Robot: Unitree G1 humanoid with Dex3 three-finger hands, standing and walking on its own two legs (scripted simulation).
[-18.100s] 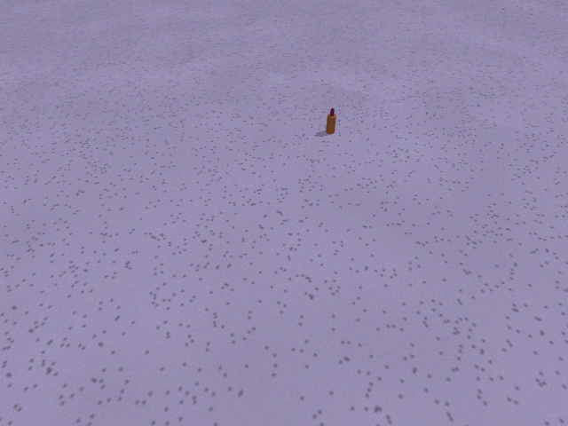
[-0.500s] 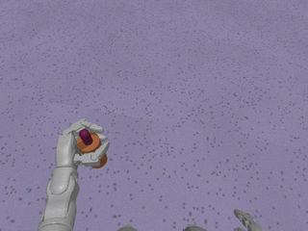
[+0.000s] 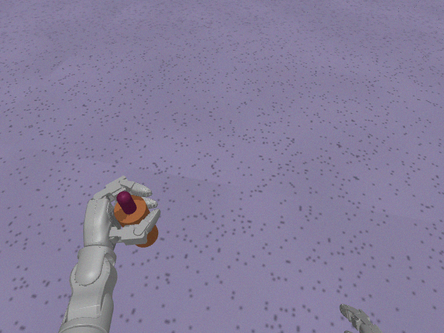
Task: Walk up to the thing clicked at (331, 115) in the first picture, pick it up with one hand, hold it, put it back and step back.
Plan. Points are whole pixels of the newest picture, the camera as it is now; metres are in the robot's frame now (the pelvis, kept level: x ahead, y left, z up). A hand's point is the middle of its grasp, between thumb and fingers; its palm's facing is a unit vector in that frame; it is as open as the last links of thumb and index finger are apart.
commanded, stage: hold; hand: left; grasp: from the side
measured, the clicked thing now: (135, 217) +0.34 +0.18 +0.03
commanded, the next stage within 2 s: none
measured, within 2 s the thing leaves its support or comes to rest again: neither
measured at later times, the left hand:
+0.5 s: hand (134, 209) +0.33 +0.17 +0.06, palm faces +0.07 -1.00 -0.01, open 6.7 cm
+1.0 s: hand (136, 212) +0.33 +0.17 +0.06, palm faces +0.06 -1.00 +0.00, open 6.7 cm
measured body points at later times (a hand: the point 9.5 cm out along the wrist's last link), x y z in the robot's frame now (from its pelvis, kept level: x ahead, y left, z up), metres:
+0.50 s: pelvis +0.00 +0.00 +0.01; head +0.04 +0.01 +0.46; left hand +0.32 +0.22 +0.07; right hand +0.13 -0.25 -0.10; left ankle +0.01 +0.12 -0.69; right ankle +0.01 -0.14 -0.69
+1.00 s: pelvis +0.00 +0.00 +0.01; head +0.04 +0.01 +0.46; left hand +0.32 +0.22 +0.06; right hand +0.13 -0.25 -0.10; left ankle +0.01 +0.12 -0.69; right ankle +0.01 -0.14 -0.69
